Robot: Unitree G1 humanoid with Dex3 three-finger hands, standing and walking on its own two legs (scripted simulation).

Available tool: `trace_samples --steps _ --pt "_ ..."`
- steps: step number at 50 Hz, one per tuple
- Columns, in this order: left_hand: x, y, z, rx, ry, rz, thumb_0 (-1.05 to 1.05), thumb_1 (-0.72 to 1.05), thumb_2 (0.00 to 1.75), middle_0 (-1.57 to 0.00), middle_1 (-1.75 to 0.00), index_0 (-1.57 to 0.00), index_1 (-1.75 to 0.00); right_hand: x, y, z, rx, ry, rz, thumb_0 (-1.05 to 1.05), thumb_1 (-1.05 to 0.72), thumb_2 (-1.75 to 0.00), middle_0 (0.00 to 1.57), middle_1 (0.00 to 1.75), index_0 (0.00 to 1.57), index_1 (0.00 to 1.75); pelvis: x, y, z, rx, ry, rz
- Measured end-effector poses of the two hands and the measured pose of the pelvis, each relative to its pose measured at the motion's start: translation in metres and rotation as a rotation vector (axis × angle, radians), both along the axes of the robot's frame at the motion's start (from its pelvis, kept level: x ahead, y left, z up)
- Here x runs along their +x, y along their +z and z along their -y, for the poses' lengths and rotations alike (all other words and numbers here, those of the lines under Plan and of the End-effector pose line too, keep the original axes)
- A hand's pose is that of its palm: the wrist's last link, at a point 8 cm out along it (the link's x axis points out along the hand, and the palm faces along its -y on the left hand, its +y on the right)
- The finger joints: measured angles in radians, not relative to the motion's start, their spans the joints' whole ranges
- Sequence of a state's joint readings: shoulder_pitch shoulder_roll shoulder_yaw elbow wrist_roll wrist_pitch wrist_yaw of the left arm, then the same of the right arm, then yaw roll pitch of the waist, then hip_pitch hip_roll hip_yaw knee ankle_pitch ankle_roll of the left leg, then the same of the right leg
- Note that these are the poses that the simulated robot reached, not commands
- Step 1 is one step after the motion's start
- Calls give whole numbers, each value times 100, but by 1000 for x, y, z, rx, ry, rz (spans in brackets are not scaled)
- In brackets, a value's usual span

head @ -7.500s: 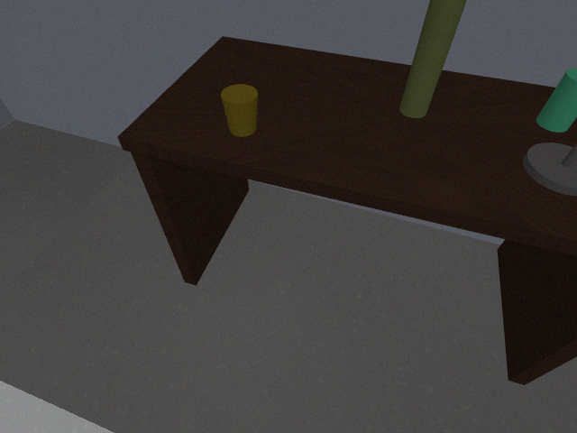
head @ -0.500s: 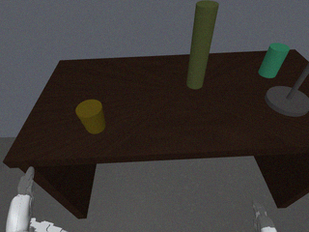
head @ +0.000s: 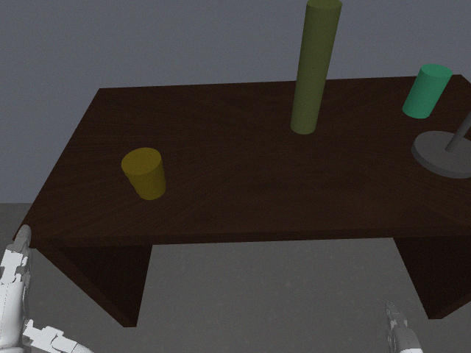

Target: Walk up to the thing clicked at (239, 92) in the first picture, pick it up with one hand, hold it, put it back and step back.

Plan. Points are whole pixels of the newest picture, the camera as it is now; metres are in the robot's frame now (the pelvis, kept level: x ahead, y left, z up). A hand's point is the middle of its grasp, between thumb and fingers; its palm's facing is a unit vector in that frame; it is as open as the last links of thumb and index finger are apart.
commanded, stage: rise first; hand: left
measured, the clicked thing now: (147, 175) +0.49 +0.23 +0.00
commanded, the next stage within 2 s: go down in 0.42 s
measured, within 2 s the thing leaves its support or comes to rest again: neither
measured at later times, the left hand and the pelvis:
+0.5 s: hand (50, 286) +0.20 +0.27 +0.09, palm faces +0.35 -0.83 -0.44, open 17.6 cm; pelvis +0.01 +0.00 +0.00, yaw +0 degrees
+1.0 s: hand (29, 231) +0.27 +0.33 +0.11, palm faces +0.29 -0.93 -0.24, open 17.4 cm; pelvis +0.00 +0.00 -0.01, yaw +1 degrees
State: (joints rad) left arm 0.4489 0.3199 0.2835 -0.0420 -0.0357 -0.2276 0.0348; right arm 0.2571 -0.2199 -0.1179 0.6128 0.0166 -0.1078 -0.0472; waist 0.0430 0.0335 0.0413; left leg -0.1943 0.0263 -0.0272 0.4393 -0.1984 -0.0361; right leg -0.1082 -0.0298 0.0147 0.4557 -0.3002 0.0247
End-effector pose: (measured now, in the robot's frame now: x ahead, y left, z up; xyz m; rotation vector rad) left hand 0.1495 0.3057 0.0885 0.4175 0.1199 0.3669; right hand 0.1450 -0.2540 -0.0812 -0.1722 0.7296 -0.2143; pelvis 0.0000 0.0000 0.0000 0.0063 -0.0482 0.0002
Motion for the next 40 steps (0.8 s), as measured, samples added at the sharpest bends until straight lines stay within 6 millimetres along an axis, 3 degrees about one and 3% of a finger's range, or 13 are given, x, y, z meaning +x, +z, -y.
trace_samples --steps 33,40 --pt "11 33 -4 54 -35 168 -2 -60 6 -7 -7 -7 -7 11 0 -1 0 22 12 -1 47 -6 6 5 6 5 6 -3 1 0 5 -13" --pt "25 30 -28 14 -8 194 -2 -58 6 -7 -8 -7 -8 15 1 -6 2 30 21 -1 48 -6 6 5 6 5 5 -6 2 -3 18 -20"
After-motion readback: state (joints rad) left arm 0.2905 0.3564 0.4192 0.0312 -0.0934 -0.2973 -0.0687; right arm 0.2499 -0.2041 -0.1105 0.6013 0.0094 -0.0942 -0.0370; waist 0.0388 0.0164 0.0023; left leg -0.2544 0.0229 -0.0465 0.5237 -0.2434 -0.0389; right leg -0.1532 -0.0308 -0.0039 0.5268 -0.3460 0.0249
